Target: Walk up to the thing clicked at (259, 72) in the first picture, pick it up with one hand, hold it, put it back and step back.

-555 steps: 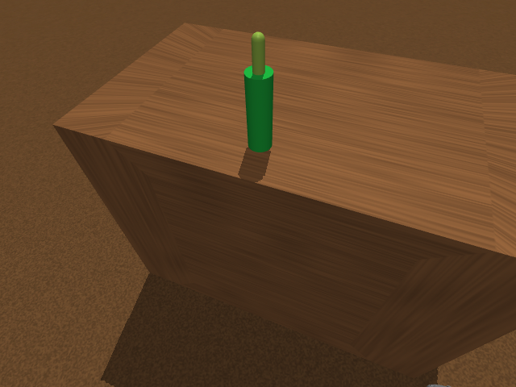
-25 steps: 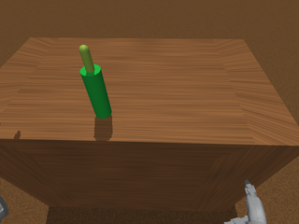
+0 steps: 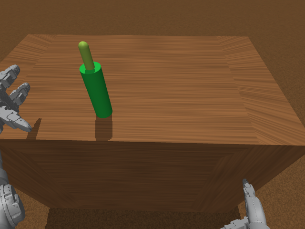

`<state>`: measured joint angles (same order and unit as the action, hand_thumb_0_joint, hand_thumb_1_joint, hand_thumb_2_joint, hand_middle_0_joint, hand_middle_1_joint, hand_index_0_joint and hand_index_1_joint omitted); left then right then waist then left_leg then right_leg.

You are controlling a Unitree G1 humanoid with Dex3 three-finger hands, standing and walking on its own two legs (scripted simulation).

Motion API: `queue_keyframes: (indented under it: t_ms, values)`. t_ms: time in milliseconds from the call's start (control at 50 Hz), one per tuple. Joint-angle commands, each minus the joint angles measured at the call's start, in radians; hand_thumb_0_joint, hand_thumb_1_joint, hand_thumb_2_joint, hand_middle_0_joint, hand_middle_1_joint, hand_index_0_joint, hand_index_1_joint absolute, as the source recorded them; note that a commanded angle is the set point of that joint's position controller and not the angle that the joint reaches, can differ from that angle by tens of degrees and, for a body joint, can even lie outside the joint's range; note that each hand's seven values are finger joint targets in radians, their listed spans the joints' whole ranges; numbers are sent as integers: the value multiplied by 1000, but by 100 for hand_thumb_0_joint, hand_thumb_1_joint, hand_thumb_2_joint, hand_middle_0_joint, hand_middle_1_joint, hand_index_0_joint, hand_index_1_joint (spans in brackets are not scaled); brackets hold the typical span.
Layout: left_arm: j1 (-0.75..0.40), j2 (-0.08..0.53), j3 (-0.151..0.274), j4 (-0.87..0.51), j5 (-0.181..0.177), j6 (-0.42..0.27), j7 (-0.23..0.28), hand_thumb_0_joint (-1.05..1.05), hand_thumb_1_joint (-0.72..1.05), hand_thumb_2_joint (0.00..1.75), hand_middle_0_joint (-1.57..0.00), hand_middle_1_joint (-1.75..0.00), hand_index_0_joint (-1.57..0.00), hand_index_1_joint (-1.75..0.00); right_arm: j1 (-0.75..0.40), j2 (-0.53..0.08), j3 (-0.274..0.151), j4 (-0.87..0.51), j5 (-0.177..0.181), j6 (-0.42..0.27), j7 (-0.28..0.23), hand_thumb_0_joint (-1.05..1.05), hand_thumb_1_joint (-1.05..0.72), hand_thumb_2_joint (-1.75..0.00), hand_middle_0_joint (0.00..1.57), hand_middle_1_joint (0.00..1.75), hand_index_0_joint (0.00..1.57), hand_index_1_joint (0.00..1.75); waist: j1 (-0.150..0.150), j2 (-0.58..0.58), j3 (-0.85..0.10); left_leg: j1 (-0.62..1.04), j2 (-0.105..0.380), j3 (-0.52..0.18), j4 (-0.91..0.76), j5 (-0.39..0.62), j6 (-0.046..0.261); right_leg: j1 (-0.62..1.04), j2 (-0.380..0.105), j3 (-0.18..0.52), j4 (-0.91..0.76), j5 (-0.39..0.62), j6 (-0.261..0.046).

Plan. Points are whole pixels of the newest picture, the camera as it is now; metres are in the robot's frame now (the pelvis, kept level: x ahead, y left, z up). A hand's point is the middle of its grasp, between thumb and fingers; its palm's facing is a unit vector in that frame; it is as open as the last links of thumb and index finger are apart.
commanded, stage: approach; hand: left
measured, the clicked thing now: (95, 83) +0.46 +0.16 +0.15
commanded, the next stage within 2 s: close in in 0.02 s
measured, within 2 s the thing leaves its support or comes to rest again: neither
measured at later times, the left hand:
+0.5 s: hand (88, 104) +0.42 +0.18 +0.10, palm faces +0.07 -1.00 +0.00, open 17.3 cm
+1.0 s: hand (102, 107) +0.42 +0.15 +0.09, palm faces +0.08 -1.00 +0.01, open 17.3 cm
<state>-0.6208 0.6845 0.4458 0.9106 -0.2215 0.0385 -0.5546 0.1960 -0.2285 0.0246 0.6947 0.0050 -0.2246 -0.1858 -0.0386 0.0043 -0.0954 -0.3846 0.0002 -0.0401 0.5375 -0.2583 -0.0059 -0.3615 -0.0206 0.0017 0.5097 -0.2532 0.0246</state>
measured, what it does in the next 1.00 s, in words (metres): stands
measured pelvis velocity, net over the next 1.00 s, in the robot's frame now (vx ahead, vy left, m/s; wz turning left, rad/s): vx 0.00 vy -0.01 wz -0.04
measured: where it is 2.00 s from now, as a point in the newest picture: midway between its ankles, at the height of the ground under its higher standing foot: outside the picture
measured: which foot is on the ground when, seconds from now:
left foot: down 0.00-1.00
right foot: down 0.00-1.00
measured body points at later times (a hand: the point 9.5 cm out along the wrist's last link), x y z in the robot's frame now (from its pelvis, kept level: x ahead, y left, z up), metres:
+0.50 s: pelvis +0.00 -0.01 -0.02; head +0.03 -0.01 +0.43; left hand +0.42 +0.24 +0.11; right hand +0.14 -0.28 -0.09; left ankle +0.01 +0.12 -0.73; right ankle +0.00 -0.14 -0.73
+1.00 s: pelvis +0.00 -0.01 -0.02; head +0.03 -0.02 +0.43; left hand +0.41 +0.20 +0.10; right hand +0.14 -0.28 -0.08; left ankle +0.01 +0.12 -0.73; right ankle +0.00 -0.14 -0.73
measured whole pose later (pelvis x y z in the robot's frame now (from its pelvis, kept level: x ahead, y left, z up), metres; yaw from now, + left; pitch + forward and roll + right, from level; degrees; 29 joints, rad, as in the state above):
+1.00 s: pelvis +0.00 -0.01 -0.02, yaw -2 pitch +8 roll +0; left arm -0.47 0.26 0.25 0.56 -0.17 -0.09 -0.05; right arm 0.33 -0.23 -0.08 0.35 0.02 -0.06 -0.05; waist -0.06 0.01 -0.08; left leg -0.51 0.03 -0.01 0.75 -0.37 -0.02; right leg -0.51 0.01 0.03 0.75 -0.37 0.01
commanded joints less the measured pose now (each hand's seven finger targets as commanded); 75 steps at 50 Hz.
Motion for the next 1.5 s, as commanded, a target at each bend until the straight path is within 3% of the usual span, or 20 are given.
queue_keyframes:
  t_ms: [0,100,260,300,340,400,440,480,520,680,700,880,1000,1080,1140,1160,1260,1360,1440,1480]
  values:
    - [-415,220,28,-235,-29,-142,55,0,-60,4,-5,-6,-5,-6,-41,-165,-70,-190,4,-61,9,0,57,-4,5,5,5,5,-33,75,-260,241,-6,15,-18,214,18,-52,28,-51,-42,179,-25]
    - [-370,107,-9,-268,-23,-206,144,0,-60,3,-6,-6,-7,-5,0,-116,-52,-231,6,-34,50,0,56,-4,5,5,5,5,-23,98,-299,214,0,22,20,236,15,-41,27,-41,-6,200,-27]
    - [-339,61,32,-408,2,-273,344,0,-51,5,-4,-6,-6,-4,-18,-159,-140,-308,0,19,108,0,55,-5,5,5,5,5,13,131,-387,141,19,26,85,294,0,16,31,-30,69,238,-31]
    - [-341,-16,-25,-445,13,-279,373,0,-51,5,-4,-6,-6,-4,-3,-118,-113,-326,-1,29,117,0,55,-4,5,5,5,5,3,106,-412,146,24,26,97,302,3,16,35,-31,82,252,-28]
    - [-300,-29,-28,-427,18,-272,396,0,-51,4,-5,-5,-6,-3,-11,-147,-146,-341,6,41,114,0,55,-5,5,5,5,5,1,70,-388,110,21,32,104,279,7,18,33,-25,87,248,-23]
    - [-268,-144,-125,-395,23,-255,389,0,-53,4,-5,-6,-7,-4,-7,-106,-121,-300,11,52,120,0,55,-4,5,5,5,5,-7,32,-303,64,19,39,102,214,11,-24,36,-21,91,202,-21]
    - [-280,-28,-40,-442,23,-252,401,0,-51,3,-5,-5,-7,-4,-57,-169,-163,-364,19,52,111,0,55,-4,5,5,5,5,0,10,-334,44,11,47,106,194,16,14,28,-11,93,211,-14]
    - [-301,-135,-121,-439,20,-241,391,0,-50,3,-4,-5,-7,-3,16,-117,-125,-353,18,62,119,0,56,-4,5,5,5,5,-22,-2,-314,43,11,51,110,182,19,-1,27,-8,96,211,-11]
    - [-269,-131,-99,-432,6,-234,400,0,-50,4,-4,-5,-6,-3,28,-155,-166,-342,24,63,116,0,56,-4,5,5,5,5,-24,10,-287,60,10,52,113,172,17,-45,30,-10,102,187,-15]
    - [-316,-176,-156,-534,26,-218,434,0,-54,5,-5,-5,-7,-3,87,-122,-133,-440,25,75,127,0,56,-4,5,5,5,5,-28,25,-317,73,5,50,133,172,17,-42,27,-10,126,199,-15]
    - [-354,-132,-126,-608,28,-226,443,0,-53,5,-6,-5,-7,-4,70,-122,-133,-471,23,73,127,0,56,-4,5,5,5,5,-21,43,-358,87,1,54,144,191,17,-21,22,-4,130,226,-11]
    - [-254,-214,-146,-595,48,-196,503,0,-61,2,-13,-4,-13,-5,54,-129,-164,-509,23,102,132,0,53,-5,5,5,5,5,-2,-3,-302,25,3,56,139,152,15,-20,24,-5,136,183,-16]
    - [-308,-168,-110,-615,57,-205,527,0,-61,16,-48,-34,-49,-34,80,-126,-167,-545,18,120,126,0,52,-5,5,5,5,5,-11,-10,-349,29,2,60,157,192,21,15,22,6,152,241,-10]
    - [-323,-230,-161,-515,60,-188,524,0,-57,24,-58,-43,-59,-43,94,-106,-154,-494,19,118,125,0,52,-5,5,5,5,5,-39,0,-269,22,2,61,155,148,22,-58,22,8,143,202,-11]
    - [-405,-177,-142,-484,69,-194,523,0,-53,31,-67,-52,-68,-51,84,-133,-172,-506,17,118,123,0,52,-5,5,5,5,5,-42,23,-292,32,3,56,142,96,19,-78,24,4,137,136,-17]
    - [-401,-230,-181,-427,72,-189,515,0,-51,32,-69,-54,-71,-54,106,-100,-144,-493,14,118,129,0,52,-4,5,5,5,5,-47,28,-272,25,4,54,143,79,19,-97,27,0,137,115,-19]
    - [-480,-165,-139,-421,67,-205,523,0,-38,44,-82,-67,-83,-66,76,-154,-190,-519,11,111,129,0,52,-4,5,5,5,5,-40,33,-337,48,9,45,150,114,14,-98,33,-10,157,136,-24]
    - [-461,-245,-182,-317,67,-225,514,0,-29,58,-97,-82,-98,-82,54,-106,-142,-556,12,103,138,0,52,-5,5,5,5,5,-44,-5,-302,0,11,42,151,86,17,-119,38,-12,163,107,-25]
    - [-486,-170,-144,-313,75,-234,522,0,-15,74,-114,-99,-115,-99,91,-153,-182,-566,8,109,136,0,52,-5,5,5,5,5,-44,16,-366,27,14,38,167,131,14,-111,41,-13,179,138,-28]
    - [-518,-195,-160,-342,72,-243,518,0,-11,80,-120,-105,-121,-105,113,-114,-150,-516,4,114,143,0,52,-5,5,5,5,5,-42,51,-359,22,16,37,171,158,11,-125,41,-14,188,158,-30]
